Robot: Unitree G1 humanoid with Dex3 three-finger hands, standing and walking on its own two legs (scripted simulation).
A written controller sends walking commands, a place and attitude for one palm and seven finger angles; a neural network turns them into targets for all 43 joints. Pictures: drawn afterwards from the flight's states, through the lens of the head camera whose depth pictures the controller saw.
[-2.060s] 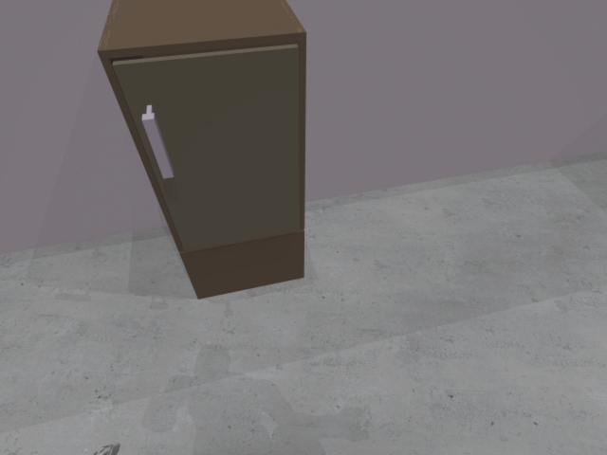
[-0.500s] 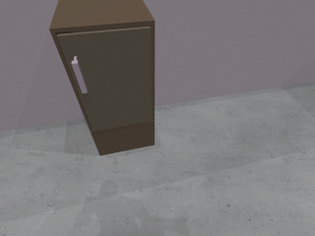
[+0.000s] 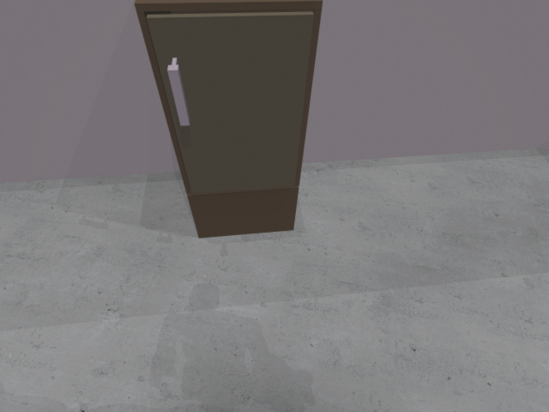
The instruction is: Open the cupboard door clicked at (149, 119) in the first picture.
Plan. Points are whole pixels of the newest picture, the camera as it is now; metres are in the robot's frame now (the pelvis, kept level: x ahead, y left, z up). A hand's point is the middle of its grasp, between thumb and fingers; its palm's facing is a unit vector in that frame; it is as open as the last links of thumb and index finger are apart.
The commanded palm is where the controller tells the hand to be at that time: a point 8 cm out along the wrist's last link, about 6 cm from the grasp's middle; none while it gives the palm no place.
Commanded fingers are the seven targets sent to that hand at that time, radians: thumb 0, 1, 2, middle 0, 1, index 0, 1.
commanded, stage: turn to face it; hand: left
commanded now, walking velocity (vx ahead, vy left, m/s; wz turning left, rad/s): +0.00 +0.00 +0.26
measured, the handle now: (180, 92) +0.82 +0.28 -0.02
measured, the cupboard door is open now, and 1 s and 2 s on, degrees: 0 0 0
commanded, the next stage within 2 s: take the last steps up to it in 0.12 s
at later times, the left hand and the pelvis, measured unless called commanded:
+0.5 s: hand out of the picture -0.08 +0.17 -0.17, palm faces +0.25 -0.95 -0.18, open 7.4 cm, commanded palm none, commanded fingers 0.00 0.90 0.90 -0.20 -0.30 -0.20 -0.30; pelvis -0.02 +0.00 +0.00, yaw +9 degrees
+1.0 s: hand (184, 393) +0.17 +0.16 -0.17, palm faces +0.17 -0.96 -0.21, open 7.4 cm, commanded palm none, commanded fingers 0.00 0.90 0.90 -0.20 -0.30 -0.20 -0.30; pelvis +0.12 -0.03 -0.01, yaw +8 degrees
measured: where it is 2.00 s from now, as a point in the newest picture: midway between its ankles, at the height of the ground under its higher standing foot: (282, 395)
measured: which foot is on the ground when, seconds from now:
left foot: down 0.00-0.14, up 0.16-0.48, down 0.50-0.90, up 0.92-1.00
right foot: up 0.00-0.12, down 0.14-0.52, up 0.54-0.88, down 0.90-1.00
